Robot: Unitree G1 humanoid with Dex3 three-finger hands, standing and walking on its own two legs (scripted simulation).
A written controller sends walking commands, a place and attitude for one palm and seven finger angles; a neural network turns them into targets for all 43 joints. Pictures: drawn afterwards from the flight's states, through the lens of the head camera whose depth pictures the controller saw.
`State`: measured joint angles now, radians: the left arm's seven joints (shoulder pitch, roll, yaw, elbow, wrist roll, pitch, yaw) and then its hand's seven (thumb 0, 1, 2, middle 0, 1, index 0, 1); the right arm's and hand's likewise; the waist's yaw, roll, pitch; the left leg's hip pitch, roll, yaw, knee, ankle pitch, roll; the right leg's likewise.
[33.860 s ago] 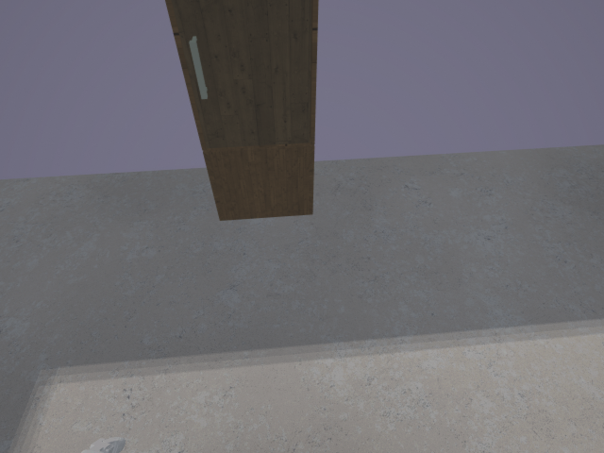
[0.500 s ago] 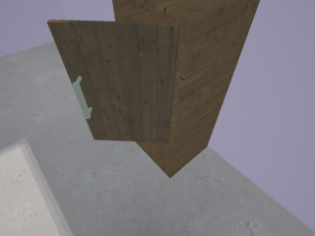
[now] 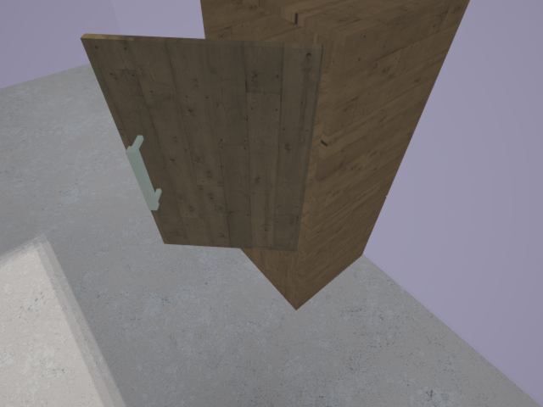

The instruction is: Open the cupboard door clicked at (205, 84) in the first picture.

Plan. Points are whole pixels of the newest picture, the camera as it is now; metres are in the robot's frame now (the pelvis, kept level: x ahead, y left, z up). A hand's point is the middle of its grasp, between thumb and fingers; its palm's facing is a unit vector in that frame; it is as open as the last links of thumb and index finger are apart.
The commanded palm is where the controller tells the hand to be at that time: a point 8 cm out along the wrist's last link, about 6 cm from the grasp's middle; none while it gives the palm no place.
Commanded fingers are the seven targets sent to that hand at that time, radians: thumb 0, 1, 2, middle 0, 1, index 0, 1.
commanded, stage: look again from close up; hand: left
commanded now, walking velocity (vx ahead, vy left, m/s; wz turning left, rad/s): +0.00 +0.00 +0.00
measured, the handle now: (146, 174) +0.56 +0.31 -0.03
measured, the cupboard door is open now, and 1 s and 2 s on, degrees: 47 47 47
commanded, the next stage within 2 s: shuffle to correct the standing spot in 0.08 s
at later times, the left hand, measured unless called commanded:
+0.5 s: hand out of the picture +0.03 +0.22 -0.18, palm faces +0.08 -0.96 -0.26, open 7.4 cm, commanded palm none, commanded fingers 0.00 0.90 0.90 -0.20 -0.30 -0.20 -0.30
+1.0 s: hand out of the picture +0.02 +0.25 -0.16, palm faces +0.08 -0.96 -0.27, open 7.4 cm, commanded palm none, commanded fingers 0.00 0.90 0.90 -0.20 -0.30 -0.20 -0.30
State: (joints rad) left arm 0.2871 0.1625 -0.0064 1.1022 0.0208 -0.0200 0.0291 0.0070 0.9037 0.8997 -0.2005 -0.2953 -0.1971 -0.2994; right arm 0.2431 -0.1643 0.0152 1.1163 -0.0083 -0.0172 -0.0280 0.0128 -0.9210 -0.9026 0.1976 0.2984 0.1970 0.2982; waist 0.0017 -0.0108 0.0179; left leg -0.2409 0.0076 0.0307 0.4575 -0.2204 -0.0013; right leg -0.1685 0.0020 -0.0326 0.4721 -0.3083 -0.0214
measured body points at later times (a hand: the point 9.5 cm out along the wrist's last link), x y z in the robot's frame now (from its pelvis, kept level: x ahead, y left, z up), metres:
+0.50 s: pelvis +0.02 +0.03 -0.01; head +0.04 +0.03 +0.44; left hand +0.03 +0.27 -0.16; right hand +0.08 -0.22 -0.16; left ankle +0.03 +0.13 -0.74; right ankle -0.04 -0.10 -0.74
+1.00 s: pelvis +0.01 +0.07 +0.00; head +0.04 +0.04 +0.45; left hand +0.02 +0.30 -0.14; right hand +0.07 -0.16 -0.17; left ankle +0.00 +0.19 -0.67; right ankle -0.02 -0.04 -0.74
